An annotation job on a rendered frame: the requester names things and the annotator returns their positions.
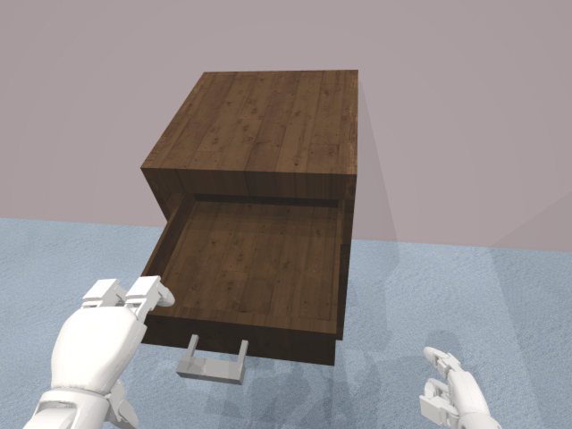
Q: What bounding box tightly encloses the drawer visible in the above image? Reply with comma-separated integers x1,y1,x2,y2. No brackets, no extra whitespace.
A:
140,193,342,366

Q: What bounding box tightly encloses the left robot forearm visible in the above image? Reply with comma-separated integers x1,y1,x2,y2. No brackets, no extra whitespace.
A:
23,388,110,429

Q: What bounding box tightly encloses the robot left hand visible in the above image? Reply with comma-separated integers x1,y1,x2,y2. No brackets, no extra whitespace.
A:
51,276,175,429

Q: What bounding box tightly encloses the cabinet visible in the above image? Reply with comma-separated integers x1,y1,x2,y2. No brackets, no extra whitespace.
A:
140,70,358,341

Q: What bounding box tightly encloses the handle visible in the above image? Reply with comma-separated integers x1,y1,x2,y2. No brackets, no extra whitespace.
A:
176,334,248,385

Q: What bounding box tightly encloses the robot right hand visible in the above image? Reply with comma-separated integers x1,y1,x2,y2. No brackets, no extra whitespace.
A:
419,347,491,429

